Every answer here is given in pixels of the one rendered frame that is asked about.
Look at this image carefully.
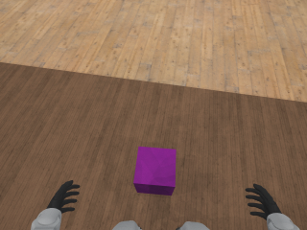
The left robot hand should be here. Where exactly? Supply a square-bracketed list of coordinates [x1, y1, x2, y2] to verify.
[46, 180, 81, 214]

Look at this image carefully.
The right robot hand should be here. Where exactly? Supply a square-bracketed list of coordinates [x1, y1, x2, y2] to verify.
[245, 183, 282, 220]

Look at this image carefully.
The left robot forearm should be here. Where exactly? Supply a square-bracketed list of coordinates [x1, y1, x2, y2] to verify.
[31, 208, 62, 230]

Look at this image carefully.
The carton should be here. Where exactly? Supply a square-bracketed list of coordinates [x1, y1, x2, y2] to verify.
[133, 147, 177, 196]

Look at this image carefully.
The robot left thigh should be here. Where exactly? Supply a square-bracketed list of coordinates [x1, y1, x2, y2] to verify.
[112, 220, 142, 230]

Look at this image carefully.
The right robot forearm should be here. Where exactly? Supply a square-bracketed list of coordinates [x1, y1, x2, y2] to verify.
[267, 213, 300, 230]

